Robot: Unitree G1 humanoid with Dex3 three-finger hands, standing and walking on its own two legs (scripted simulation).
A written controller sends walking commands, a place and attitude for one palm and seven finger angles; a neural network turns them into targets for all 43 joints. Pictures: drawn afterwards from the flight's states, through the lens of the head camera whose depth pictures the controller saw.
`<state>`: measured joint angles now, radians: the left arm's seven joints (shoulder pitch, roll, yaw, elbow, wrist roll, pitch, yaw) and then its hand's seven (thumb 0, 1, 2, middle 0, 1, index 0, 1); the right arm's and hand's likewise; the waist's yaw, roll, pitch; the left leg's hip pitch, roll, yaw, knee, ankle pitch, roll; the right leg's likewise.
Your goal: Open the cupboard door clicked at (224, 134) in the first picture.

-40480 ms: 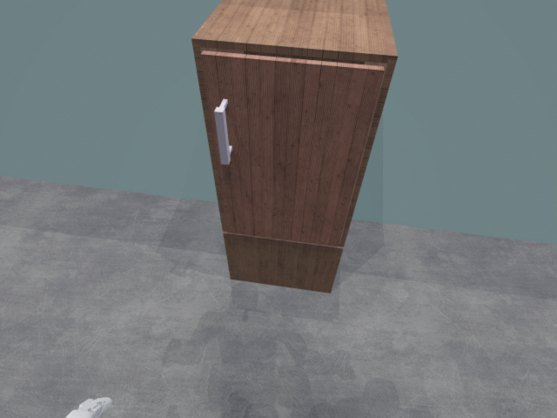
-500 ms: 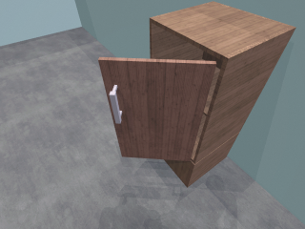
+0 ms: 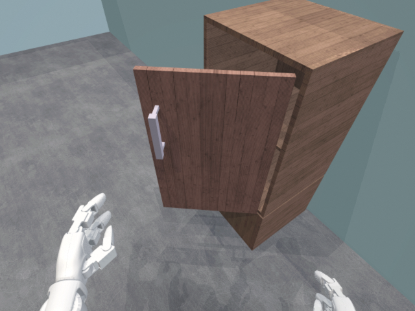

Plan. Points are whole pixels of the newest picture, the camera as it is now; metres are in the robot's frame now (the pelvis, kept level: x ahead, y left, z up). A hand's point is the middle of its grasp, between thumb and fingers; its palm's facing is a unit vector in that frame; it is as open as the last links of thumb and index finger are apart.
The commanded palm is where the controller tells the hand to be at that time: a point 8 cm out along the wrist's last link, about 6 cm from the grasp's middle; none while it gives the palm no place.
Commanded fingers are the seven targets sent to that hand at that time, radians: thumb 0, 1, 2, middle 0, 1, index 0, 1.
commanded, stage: raise the hand with hooked fingers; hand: left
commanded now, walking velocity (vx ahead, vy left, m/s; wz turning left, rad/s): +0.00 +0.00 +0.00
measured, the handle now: (158, 133) +0.55 +0.15 +0.02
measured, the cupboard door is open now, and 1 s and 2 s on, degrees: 50 50 50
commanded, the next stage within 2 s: move the hooked fingers beside the handle in 1.86 s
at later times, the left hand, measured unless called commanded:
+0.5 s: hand (113, 263) +0.22 +0.19 -0.02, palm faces -0.15 -0.99 -0.06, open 10.5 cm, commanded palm +0.18 +0.26 +0.00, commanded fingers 0.00 0.01 0.52 -0.26 -0.87 -0.26 -0.87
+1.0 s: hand (76, 235) +0.26 +0.26 +0.03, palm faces +0.00 -1.00 -0.07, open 13.4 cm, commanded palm +0.23 +0.30 +0.03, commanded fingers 0.00 -0.50 0.30 -0.30 -1.20 -0.30 -1.20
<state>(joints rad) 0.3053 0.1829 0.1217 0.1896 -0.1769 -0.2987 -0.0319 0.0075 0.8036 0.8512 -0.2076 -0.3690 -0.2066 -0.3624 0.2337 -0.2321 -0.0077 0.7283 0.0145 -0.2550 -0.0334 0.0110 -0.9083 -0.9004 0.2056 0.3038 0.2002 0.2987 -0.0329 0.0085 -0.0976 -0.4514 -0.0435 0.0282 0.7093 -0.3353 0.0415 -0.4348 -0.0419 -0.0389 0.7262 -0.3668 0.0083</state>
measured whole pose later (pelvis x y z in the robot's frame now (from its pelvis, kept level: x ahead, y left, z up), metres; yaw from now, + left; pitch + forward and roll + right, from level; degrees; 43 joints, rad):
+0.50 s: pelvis -0.02 -0.03 -0.06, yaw +0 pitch +13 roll -2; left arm 0.21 0.36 0.29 0.19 -0.36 -0.31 -0.52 0.00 0.23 0.61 -0.25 -0.73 -0.25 -0.72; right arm 0.22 -0.21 0.05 0.58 0.05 -0.22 -0.07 0.01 -0.90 -0.90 0.21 0.30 0.20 0.30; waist -0.01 0.04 -0.11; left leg -0.89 0.03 -0.04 1.15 -0.50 -0.01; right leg -0.83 0.02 -0.11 1.10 -0.51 -0.05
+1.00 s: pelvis +0.00 +0.01 -0.04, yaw +0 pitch +12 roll -3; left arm 0.16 0.37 0.37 0.17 -0.36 -0.33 -0.43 -0.01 -0.35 0.36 -0.29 -1.10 -0.29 -1.10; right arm 0.26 -0.26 0.03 0.52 0.04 -0.23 -0.06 0.01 -0.91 -0.90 0.21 0.30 0.20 0.30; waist -0.01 0.01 -0.12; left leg -0.76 0.00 -0.01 1.03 -0.47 0.04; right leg -0.70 0.00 -0.07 0.95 -0.46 0.00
